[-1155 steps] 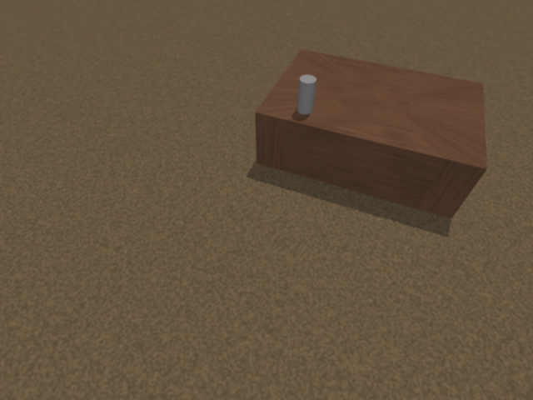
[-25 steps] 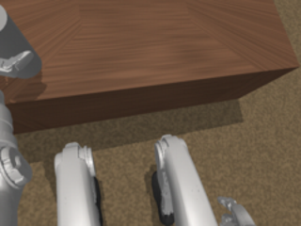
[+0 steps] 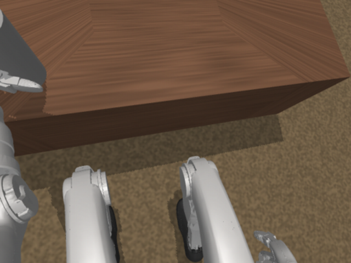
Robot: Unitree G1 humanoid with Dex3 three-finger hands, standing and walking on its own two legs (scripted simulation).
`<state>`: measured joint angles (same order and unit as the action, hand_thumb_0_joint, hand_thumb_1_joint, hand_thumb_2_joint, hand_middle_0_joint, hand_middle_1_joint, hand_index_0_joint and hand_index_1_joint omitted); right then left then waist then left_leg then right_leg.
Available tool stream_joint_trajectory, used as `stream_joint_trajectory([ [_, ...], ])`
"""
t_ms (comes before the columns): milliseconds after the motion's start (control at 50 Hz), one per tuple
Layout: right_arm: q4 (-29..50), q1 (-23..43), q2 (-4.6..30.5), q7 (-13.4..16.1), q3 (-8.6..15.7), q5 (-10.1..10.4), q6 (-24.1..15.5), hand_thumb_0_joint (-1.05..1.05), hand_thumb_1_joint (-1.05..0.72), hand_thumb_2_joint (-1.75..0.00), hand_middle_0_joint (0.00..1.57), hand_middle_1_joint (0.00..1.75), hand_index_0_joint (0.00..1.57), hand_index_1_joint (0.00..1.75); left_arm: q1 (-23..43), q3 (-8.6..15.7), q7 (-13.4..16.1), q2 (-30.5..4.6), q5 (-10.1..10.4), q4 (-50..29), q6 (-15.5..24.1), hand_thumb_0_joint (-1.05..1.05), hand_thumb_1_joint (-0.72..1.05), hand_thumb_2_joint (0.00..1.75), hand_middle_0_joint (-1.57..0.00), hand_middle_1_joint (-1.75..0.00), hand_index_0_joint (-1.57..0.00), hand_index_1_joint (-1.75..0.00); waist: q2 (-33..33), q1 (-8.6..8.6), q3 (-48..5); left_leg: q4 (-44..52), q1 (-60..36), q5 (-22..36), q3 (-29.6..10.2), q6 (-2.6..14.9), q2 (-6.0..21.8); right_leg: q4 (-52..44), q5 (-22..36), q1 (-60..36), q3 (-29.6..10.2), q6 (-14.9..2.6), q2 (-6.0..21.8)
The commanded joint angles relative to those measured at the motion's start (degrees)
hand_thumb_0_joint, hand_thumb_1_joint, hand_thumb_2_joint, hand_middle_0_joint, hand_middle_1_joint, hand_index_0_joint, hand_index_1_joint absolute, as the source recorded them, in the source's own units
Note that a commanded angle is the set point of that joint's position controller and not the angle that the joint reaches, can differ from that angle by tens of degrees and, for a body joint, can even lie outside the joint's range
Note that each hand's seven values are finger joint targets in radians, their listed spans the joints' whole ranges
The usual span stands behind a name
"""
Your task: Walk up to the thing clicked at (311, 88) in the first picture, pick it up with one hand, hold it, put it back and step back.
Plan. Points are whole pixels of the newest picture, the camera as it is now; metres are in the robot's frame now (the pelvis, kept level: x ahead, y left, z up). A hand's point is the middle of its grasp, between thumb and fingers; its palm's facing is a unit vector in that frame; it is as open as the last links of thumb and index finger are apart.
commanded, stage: withdraw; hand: left
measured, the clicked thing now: (5, 52) +0.52 +0.27 +0.01
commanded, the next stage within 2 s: rise in 0.32 s
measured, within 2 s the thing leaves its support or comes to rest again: neither
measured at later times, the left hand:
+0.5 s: hand out of the picture +0.51 +0.34 +0.13, palm faces +0.30 -0.95 -0.12, open 17.2 cm
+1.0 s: hand out of the picture +0.41 +0.37 +0.20, palm faces +0.34 -0.84 -0.42, open 17.4 cm
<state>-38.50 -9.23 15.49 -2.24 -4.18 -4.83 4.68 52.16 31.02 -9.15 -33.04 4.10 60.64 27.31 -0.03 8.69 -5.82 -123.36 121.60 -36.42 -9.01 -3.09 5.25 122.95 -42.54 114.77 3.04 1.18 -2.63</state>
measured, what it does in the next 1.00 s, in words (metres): rises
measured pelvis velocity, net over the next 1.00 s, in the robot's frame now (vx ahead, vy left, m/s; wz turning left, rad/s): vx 0.05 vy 0.02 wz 0.09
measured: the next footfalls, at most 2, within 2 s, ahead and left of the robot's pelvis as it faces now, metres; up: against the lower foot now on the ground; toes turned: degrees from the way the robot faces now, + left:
none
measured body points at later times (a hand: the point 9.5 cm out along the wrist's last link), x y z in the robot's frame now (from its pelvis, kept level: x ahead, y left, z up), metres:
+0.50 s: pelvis +0.01 +0.01 +0.09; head +0.21 +0.06 +0.49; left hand +0.49 +0.39 +0.14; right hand +0.10 -0.26 -0.03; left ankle +0.09 +0.15 -0.37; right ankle +0.08 -0.12 -0.37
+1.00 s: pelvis +0.05 +0.02 +0.26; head +0.18 +0.07 +0.69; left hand +0.39 +0.41 +0.23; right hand +0.15 -0.23 +0.15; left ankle +0.09 +0.15 -0.37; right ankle +0.08 -0.12 -0.37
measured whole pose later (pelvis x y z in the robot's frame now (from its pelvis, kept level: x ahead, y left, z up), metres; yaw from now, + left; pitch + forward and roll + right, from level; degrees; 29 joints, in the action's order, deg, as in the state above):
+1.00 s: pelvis +0.05 +0.02 +0.26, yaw +5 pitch +22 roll -5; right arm -36.5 -16.1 14.8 1.2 -0.9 1.7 5.5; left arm 28.5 17.9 4.5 -30.9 -3.3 55.3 1.5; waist 1.8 4.9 -6.5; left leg -70.3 64.9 -27.6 -3.0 -0.9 5.0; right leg 66.3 -30.5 57.8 2.3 2.0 -0.3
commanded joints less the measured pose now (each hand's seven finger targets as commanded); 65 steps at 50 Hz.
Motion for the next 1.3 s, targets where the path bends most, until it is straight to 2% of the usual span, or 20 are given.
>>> stream_joint_trajectory([
  [0,1.91,-10.15,12.02,0.95,4.51,-0.29,-0.27,0.00,-0.92,-0.90,0.20,0.30,0.20,0.30,20.20,2.87,0.03,-17.93,0.13,-14.47,3.75,0.00,-0.61,0.14,-0.15,-0.17,-0.15,-0.17,12.98,-0.96,-40.83,11.44,-31.76,10.12,5.12,4.24,-0.76,-15.34,15.04,-17.96,2.82,-2.89,-0.96],
  [120,3.08,-10.56,11.63,1.52,5.29,0.46,0.33,0.00,-0.92,-0.90,0.20,0.30,0.20,0.30,20.17,5.13,0.00,-21.67,0.11,-20.68,1.56,0.00,-0.54,0.15,-0.12,-0.16,-0.13,-0.16,15.15,-2.22,-47.75,14.70,-37.60,12.75,5.18,4.27,-0.76,-17.92,17.09,-23.26,1.91,-2.78,-0.71],
  [240,3.16,-10.97,11.52,2.87,5.93,2.36,0.13,0.00,-0.91,-0.90,0.20,0.30,0.20,0.30,20.64,4.91,-1.19,-24.79,1.06,-22.84,-2.79,0.00,-0.54,0.10,-0.08,-0.10,-0.09,-0.09,12.66,-0.99,-44.43,20.13,-37.35,6.80,5.16,4.68,-0.76,-25.75,12.01,-27.17,-0.10,-2.33,-0.34],
  [280,3.00,-11.23,11.76,3.30,6.02,2.92,-0.29,0.00,-0.91,-0.90,0.20,0.30,0.20,0.30,18.71,3.67,-2.36,-22.71,1.48,-19.85,-4.70,0.00,-0.53,0.09,-0.08,-0.09,-0.10,-0.08,11.68,-0.20,-43.41,22.11,-40.58,8.17,4.47,4.88,-0.70,-27.12,13.53,-26.89,0.63,-2.52,-0.32],
  [340,2.55,-11.15,11.64,3.71,5.67,3.57,-1.32,0.00,-0.90,-0.89,0.20,0.30,0.20,0.30,15.78,1.83,-4.15,-19.49,2.34,-13.23,-6.65,0.00,-0.52,0.07,-0.10,-0.10,-0.12,-0.08,8.72,1.32,-34.79,24.29,-38.91,6.16,3.96,5.05,-0.64,-29.68,12.26,-25.56,1.01,-2.48,-0.25],
  [380,2.81,-11.11,11.29,3.64,5.45,3.72,-1.99,0.00,-0.89,-0.89,0.20,0.30,0.20,0.30,16.19,1.17,-5.13,-19.46,2.40,-13.48,-6.57,0.00,-0.54,0.05,-0.08,-0.08,-0.10,-0.05,9.09,0.76,-31.99,25.68,-39.03,5.56,3.65,4.84,-0.59,-30.33,11.61,-25.19,0.97,-2.76,-0.09],
  [420,4.09,-10.43,11.49,3.34,5.44,3.85,-2.52,0.00,-0.81,-0.88,0.20,0.30,0.20,0.30,13.91,-0.73,-6.16,-16.05,2.72,-10.69,-6.90,0.00,-0.49,0.04,-0.04,-0.01,-0.04,-0.01,9.34,0.57,-29.96,27.55,-40.66,5.25,2.79,4.53,-0.57,-30.48,11.34,-23.67,1.45,-3.24,0.04],
  [440,4.38,-10.76,11.98,3.02,5.85,3.76,-0.99,0.00,-0.86,-0.90,0.20,0.30,0.20,0.30,9.88,-0.17,-2.75,-25.88,-5.76,-7.67,-10.76,0.00,-0.48,0.03,-0.06,-0.04,-0.06,-0.03,12.42,-3.27,-34.75,32.30,-49.12,8.96,3.34,4.39,-1.05,-34.32,13.43,-29.14,0.27,-3.58,0.42],
  [480,5.13,-11.08,11.87,2.62,6.21,4.23,-0.12,0.00,-0.86,-0.90,0.20,0.30,0.20,0.30,16.75,-3.37,-0.45,-20.79,-5.24,-13.69,-12.78,0.00,-0.49,0.04,-0.06,-0.04,-0.06,-0.04,13.96,-0.67,-36.48,34.73,-53.45,9.78,2.16,3.83,-0.57,-35.63,14.18,-28.38,0.73,-3.50,0.36],
  [560,5.60,-12.20,11.58,2.66,6.39,4.67,1.39,0.00,-0.94,-0.92,0.20,0.30,0.20,0.30,17.37,1.51,4.29,-33.27,-8.99,-20.59,-15.34,0.00,-0.54,0.05,-0.08,-0.07,-0.08,-0.06,16.65,-3.54,-45.01,39.10,-63.39,16.03,2.85,3.92,-0.94,-40.54,18.90,-38.90,0.39,-2.87,0.66],
  [600,5.37,-12.40,10.78,2.94,6.09,4.74,1.68,0.00,-0.90,-0.90,0.20,0.30,0.20,0.30,17.24,2.17,6.46,-34.61,-9.74,-22.62,-16.11,0.00,-0.50,0.08,-0.06,-0.06,-0.06,-0.06,17.86,-3.53,-46.70,40.93,-68.31,20.58,3.34,3.99,-1.04,-42.97,22.14,-42.78,0.21,-2.61,0.63],
  [640,5.07,-11.89,10.11,3.45,5.84,4.84,1.62,0.00,-0.90,-0.90,0.20,0.30,0.20,0.30,13.71,1.87,8.62,-33.17,-9.94,-20.43,-16.77,0.00,-0.50,0.08,-0.06,-0.06,-0.06,-0.06,17.35,-3.26,-43.15,43.40,-71.15,22.40,3.75,4.10,-1.01,-46.31,23.36,-44.76,0.19,-2.46,0.43],
  [680,4.69,-11.78,9.67,3.71,5.85,4.68,1.22,0.00,-0.90,-0.90,0.20,0.30,0.20,0.30,10.06,0.22,10.79,-28.53,-10.01,-14.88,-17.76,0.00,-0.49,0.09,-0.06,-0.06,-0.06,-0.06,14.69,-2.00,-37.19,45.97,-69.98,20.66,4.43,4.34,-1.01,-49.85,23.09,-47.16,0.11,-2.35,0.27],
  [820,4.90,-12.54,10.14,3.68,6.95,5.18,-0.02,0.00,-0.90,-0.90,0.20,0.30,0.20,0.30,-3.36,-8.68,13.06,-13.45,-9.14,-5.79,-21.43,0.00,-0.55,0.05,-0.05,-0.05,-0.05,-0.05,10.24,-1.44,-23.89,56.40,-76.67,22.51,3.90,3.07,-0.16,-58.68,23.85,-52.51,1.42,-3.07,0.47],
  [920,6.50,-11.72,9.44,4.28,7.39,6.55,-0.78,0.00,-0.90,-0.90,0.20,0.30,0.20,0.30,-12.25,-12.86,13.84,-8.05,-7.37,-14.24,-23.66,0.00,-0.55,0.05,-0.05,-0.05,-0.05,-0.05,7.90,-3.73,-24.54,63.10,-82.13,25.62,5.29,2.68,-1.02,-65.13,27.76,-63.95,1.26,-2.97,0.63],
  [980,7.22,-11.07,8.87,5.37,7.55,6.81,-1.17,0.00,-0.90,-0.90,0.20,0.30,0.20,0.30,-16.71,-12.10,15.30,-8.19,-6.45,-23.59,-24.13,0.00,-0.52,0.07,-0.05,-0.06,-0.05,-0.06,9.27,-5.14,-26.04,66.37,-87.14,27.39,6.32,2.35,-1.43,-67.86,29.99,-69.35,1.11,-2.82,0.64],
  [1100,9.45,-9.17,6.45,8.12,6.58,7.14,-1.94,0.00,-0.90,-0.90,0.20,0.30,0.20,0.30,-30.06,-14.93,18.57,-2.64,-4.67,-38.13,-25.54,0.00,-0.53,0.06,-0.05,-0.05,-0.05,-0.05,10.32,-6.29,-21.32,72.64,-92.74,28.77,7.85,2.26,-2.06,-73.16,31.95,-76.83,0.47,-2.65,1.02],
  [1200,11.39,-6.33,4.89,9.75,6.21,6.75,-2.98,0.00,-0.90,-0.90,0.20,0.30,0.20,0.30,-45.86,-21.65,19.23,8.01,-3.60,-42.23,-27.71,0.00,-0.55,0.05,-0.05,-0.05,-0.05,-0.05,6.89,-5.94,-14.66,76.30,-94.08,27.95,8.56,2.47,-2.19,-76.58,31.98,-80.33,0.90,-2.22,0.96],
  [1260,14.33,-3.16,5.09,10.21,6.25,6.87,-3.60,0.00,-0.90,-0.90,0.20,0.30,0.20,0.30,-52.47,-23.44,19.24,9.20,-3.02,-49.61,-28.84,0.00,-0.53,0.06,-0.05,-0.05,-0.05,-0.05,6.62,-7.39,-12.55,78.78,-95.16,26.42,8.76,2.32,-2.52,-78.17,30.22,-82.08,1.29,-2.28,1.12],
  [1280,14.02,-3.23,4.18,10.15,5.92,6.80,-3.78,0.00,-0.90,-0.90,0.20,0.30,0.20,0.30,-59.35,-26.25,18.81,13.00,-2.87,-48.21,-29.71,0.00,-0.55,0.05,-0.05,-0.05,-0.05,-0.05,4.21,-7.06,-10.32,78.70,-94.05,26.57,8.84,2.56,-2.57,-78.85,30.44,-82.63,1.42,-1.96,1.06],
])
